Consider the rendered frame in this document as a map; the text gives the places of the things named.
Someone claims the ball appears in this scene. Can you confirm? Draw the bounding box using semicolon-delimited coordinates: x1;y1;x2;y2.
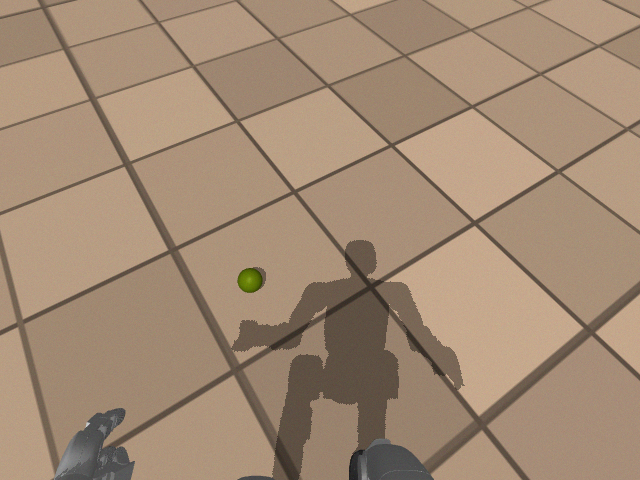
238;268;263;293

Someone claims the left robot hand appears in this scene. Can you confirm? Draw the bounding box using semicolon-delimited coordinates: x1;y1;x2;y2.
54;408;135;480

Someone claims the right robot foot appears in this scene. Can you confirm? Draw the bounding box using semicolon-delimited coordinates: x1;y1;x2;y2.
349;450;365;480

